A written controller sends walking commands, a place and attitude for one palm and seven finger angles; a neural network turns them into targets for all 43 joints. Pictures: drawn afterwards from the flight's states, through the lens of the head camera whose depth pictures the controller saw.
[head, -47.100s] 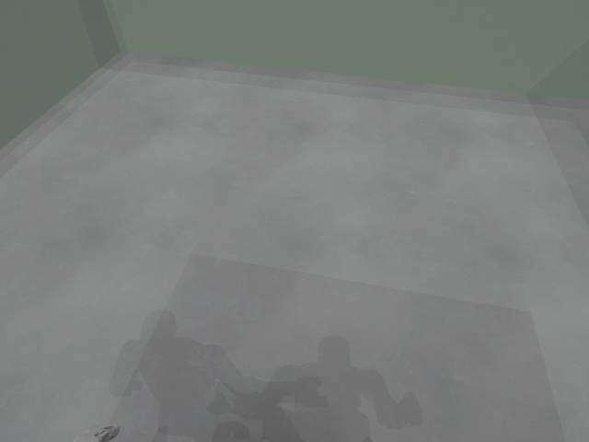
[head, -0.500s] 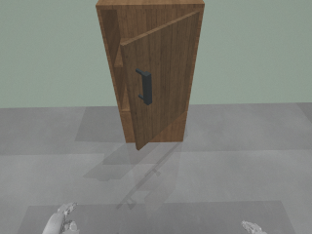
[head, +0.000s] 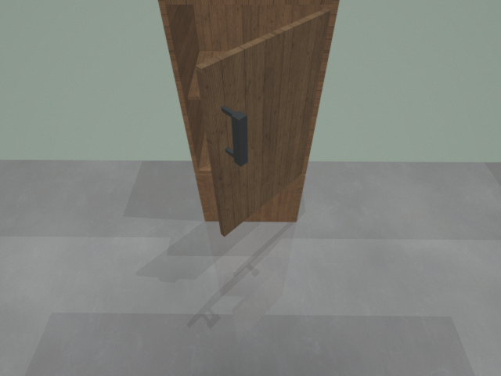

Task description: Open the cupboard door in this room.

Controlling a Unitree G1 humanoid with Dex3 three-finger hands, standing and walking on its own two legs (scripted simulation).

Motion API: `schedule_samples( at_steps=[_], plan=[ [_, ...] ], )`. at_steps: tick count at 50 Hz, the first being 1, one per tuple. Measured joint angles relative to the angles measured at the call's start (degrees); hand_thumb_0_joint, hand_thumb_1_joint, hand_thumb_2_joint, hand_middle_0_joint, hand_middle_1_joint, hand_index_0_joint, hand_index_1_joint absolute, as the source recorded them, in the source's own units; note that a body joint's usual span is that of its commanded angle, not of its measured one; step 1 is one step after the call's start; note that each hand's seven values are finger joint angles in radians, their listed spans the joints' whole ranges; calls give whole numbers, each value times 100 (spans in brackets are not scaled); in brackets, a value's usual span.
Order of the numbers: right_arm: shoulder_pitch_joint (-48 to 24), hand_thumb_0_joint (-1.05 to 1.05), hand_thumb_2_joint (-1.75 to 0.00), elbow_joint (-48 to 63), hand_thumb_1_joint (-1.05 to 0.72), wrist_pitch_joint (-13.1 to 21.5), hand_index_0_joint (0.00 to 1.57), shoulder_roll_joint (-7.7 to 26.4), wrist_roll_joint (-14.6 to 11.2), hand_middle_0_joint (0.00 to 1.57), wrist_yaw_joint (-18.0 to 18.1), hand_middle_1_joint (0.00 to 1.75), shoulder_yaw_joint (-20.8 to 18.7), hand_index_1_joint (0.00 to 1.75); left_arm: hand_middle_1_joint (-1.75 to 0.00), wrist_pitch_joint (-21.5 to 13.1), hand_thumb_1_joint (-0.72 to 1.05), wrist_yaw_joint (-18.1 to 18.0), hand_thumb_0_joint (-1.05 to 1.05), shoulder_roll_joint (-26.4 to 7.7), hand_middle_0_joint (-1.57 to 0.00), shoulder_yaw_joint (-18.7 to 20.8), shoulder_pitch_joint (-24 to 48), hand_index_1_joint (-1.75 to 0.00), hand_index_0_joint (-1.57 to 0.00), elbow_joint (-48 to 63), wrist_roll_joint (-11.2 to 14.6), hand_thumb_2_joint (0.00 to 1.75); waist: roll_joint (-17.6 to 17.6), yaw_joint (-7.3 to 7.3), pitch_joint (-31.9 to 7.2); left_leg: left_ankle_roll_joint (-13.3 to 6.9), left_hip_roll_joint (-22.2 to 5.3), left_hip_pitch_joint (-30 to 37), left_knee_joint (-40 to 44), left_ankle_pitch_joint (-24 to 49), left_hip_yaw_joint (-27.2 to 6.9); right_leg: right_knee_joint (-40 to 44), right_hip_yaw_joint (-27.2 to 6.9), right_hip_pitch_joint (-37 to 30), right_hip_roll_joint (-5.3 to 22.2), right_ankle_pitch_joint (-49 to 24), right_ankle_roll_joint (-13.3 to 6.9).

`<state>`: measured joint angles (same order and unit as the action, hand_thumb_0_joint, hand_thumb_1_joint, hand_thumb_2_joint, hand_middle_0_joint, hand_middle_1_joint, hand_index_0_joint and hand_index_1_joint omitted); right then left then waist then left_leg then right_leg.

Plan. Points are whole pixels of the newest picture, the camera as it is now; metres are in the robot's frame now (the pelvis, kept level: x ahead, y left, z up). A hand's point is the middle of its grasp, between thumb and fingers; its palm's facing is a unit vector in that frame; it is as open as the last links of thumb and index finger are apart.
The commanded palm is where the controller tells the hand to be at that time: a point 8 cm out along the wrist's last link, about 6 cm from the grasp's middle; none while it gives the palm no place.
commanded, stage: let the arm hang, fingers relaxed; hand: left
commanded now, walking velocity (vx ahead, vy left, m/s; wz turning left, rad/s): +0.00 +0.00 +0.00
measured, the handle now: (233, 136) +0.60 +0.08 +0.02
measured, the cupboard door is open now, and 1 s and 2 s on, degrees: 45 45 45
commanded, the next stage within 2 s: look to check the result in 0.40 s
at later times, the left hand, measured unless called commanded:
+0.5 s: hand out of the picture +0.02 +0.16 -0.17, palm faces +0.03 -0.98 -0.19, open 7.3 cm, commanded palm none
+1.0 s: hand out of the picture +0.03 +0.16 -0.17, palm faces +0.02 -0.98 -0.20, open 7.3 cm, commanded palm none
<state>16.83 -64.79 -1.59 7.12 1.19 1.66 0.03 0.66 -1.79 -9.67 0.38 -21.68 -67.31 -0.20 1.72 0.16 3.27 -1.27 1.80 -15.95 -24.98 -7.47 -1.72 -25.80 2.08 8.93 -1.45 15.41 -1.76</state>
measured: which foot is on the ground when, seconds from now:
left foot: down 0.00-1.00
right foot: down 0.00-1.00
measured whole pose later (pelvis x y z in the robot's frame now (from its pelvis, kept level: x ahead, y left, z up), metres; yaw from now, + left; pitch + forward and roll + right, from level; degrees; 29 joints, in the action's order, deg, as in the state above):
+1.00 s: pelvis +0.03 -0.02 +0.00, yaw -1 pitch -2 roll +0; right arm 12.1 -65.4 -0.3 9.5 1.1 2.2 -0.1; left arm -0.9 -1.9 -9.0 0.2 -15.6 -65.7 0.0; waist 0.3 0.1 3.3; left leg -0.1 0.9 -11.2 -22.4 -9.4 -1.1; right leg -21.6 1.1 3.8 -2.3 16.1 -2.7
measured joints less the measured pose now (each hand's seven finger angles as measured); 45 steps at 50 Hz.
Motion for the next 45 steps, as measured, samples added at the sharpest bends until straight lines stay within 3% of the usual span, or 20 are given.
schedule_samples(
  at_steps=[15,45],
  plan=[
    [-136,1,-89,-49,-92,107,20,47,24,20,29,30,-9,30,-29,-104,93,-47,1,194,-20,-15,653,-30,-20,260,-5,90,-167,-85,-132,54,-30,183,43,-105,29,53,-39,-175,-27,86,-45],
    [-425,0,-89,-72,-91,130,20,210,-6,20,54,30,-5,30,-29,-138,91,-11,0,97,-20,-22,560,-30,-20,144,21,90,-144,-5,21,102,-76,432,233,-185,48,384,-77,-473,-73,72,-90]
  ],
)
